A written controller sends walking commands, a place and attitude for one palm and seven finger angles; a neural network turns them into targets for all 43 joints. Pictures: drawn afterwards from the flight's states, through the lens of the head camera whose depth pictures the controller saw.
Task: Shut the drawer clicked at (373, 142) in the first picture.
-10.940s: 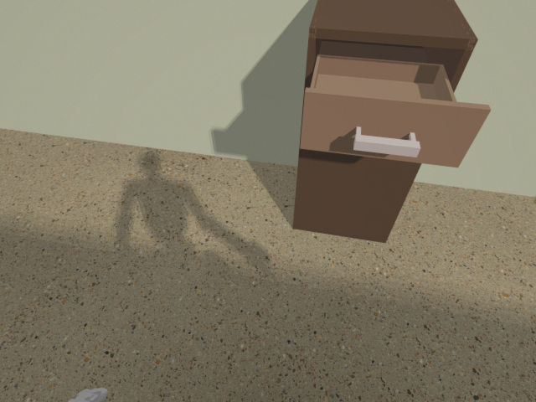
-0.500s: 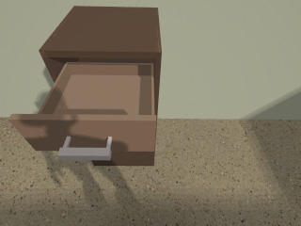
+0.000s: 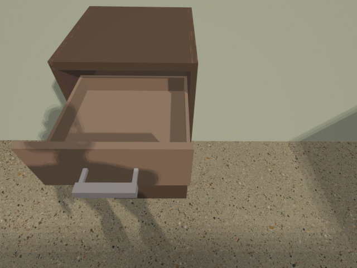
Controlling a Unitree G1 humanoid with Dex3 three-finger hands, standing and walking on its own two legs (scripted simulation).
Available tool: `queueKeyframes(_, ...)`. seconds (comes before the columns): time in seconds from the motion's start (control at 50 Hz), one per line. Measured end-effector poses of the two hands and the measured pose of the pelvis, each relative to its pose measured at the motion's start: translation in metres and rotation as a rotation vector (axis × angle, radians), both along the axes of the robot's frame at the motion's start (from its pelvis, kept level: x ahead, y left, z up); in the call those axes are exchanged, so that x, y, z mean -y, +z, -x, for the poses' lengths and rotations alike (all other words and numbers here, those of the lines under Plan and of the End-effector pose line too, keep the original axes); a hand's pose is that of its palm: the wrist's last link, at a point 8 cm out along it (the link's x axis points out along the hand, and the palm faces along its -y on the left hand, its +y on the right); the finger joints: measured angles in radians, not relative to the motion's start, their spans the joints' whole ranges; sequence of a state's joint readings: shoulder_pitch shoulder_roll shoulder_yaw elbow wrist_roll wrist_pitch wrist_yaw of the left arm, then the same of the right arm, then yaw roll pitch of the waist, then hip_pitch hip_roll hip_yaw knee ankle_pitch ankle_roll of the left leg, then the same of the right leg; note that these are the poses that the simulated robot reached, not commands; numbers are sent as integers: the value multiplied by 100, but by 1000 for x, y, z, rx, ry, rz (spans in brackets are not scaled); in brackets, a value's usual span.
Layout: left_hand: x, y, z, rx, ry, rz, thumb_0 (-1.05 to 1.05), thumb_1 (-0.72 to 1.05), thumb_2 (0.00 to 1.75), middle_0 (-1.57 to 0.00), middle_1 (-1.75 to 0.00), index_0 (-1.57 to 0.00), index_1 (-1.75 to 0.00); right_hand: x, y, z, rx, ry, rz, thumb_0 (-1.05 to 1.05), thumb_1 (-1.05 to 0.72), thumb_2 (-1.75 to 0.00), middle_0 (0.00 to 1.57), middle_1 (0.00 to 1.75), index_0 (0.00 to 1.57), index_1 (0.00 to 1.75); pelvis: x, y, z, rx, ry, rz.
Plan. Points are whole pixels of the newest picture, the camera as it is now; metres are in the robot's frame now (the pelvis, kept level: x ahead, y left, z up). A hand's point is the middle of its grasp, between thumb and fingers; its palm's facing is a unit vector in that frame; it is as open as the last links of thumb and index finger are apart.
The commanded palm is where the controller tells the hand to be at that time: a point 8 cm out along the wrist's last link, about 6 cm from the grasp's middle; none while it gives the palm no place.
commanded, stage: raise the hand and make a fist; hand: left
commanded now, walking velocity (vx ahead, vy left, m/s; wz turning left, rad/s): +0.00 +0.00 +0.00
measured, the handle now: (108, 181) +0.30 +0.18 +0.03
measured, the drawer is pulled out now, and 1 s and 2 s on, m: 0.29 0.29 0.29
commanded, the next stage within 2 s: bring the fist close to the handle in 2.00 s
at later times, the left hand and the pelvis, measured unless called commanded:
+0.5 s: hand (115, 267) +0.14 +0.14 -0.03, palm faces +0.08 -1.00 -0.04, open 6.3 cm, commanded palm +0.10 +0.21 -0.01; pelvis -0.01 -0.04 -0.06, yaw +3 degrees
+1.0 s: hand (97, 258) +0.14 +0.16 +0.04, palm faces +0.07 -1.00 -0.06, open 3.6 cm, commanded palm +0.08 +0.20 +0.05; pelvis +0.00 -0.04 -0.04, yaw +4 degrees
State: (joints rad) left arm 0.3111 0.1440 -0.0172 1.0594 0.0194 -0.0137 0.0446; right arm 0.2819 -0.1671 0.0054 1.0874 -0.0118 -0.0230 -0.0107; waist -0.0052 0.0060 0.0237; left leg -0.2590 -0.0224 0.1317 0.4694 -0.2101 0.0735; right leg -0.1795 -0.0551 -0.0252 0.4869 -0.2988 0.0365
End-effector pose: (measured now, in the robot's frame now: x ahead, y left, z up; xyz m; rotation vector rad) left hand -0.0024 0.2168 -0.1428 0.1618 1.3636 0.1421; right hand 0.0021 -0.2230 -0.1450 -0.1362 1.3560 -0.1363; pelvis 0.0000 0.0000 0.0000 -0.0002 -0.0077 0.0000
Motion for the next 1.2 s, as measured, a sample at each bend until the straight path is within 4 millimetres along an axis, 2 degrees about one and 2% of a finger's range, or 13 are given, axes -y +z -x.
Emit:
queueKeyframes(0.12,8,-4,1,-35,-2,21,0,91,90,-20,-30,-20,-30,7,5,-18,18,7,24,1,-91,-90,20,30,19,30,1,1,-8,-1,-3,5)
queueKeyframes(0.14,5,0,-7,-2,42,14,1,92,90,-20,-30,-20,-30,9,8,-24,51,3,32,1,-92,-90,20,30,20,30,2,0,-8,-4,4,7)
queueKeyframes(0.22,-16,66,-79,477,96,-112,4,97,90,-22,-32,-22,-32,18,25,-65,345,27,67,1,-91,-90,20,30,20,30,8,-4,-11,-19,28,-19)
queueKeyframes(0.3,-7,135,-148,963,64,-94,3,96,90,-26,-37,-26,-37,30,35,-118,574,94,74,1,-91,-90,20,30,20,30,11,-14,-7,-56,67,-2)
queueKeyframes(0.34,1,148,-164,1132,55,-32,2,95,90,-29,-40,-28,-39,36,41,-144,661,115,77,1,-91,-90,20,30,20,30,16,-22,-4,-97,60,3)
queueKeyframes(0.44,19,117,-137,1238,-34,92,1,93,90,-37,-49,-31,-47,48,55,-198,833,192,90,1,-90,-90,20,30,20,30,33,-50,4,-175,50,10)
queueKeyframes(0.54,21,126,-101,1306,-66,56,1,91,90,-48,-59,-44,-58,46,56,-228,914,241,81,1,-90,-90,20,30,20,30,46,-68,9,-176,74,30)
queueKeyframes(0.62,13,138,-96,1345,-27,1,1,90,90,-56,-68,-54,-67,36,45,-229,901,260,44,1,-90,-90,20,30,20,30,55,-71,13,-170,96,44)
queueKeyframes(0.72,16,150,-117,1330,-107,46,1,90,90,-65,-79,-65,-79,30,28,-206,824,235,-3,1,-90,-90,20,30,20,30,60,-66,13,-165,100,46)
queueKeyframes(0.82,12,163,-133,1281,-124,74,1,90,90,-75,-90,-75,-90,38,21,-176,740,142,-1,1,-90,-90,20,30,20,30,58,-54,6,-153,81,29)
queueKeyframes(0.94,1,178,-125,1272,-97,53,1,90,90,-87,-103,-87,-103,55,27,-156,707,81,54,2,-90,-90,20,30,20,30,48,-44,-1,-140,63,20)
queueKeyframes(1.06,12,189,-109,1302,-111,92,1,90,90,-99,-116,-99,-116,54,45,-165,781,112,90,2,-90,-90,20,30,20,30,34,-41,1,-125,67,29)
queueKeyframes(1.2,18,208,-104,1375,-113,75,1,90,90,-113,-131,-113,-131,18,65,-193,909,177,30,2,-90,-90,20,30,19,30,23,-41,6,-103,74,38)
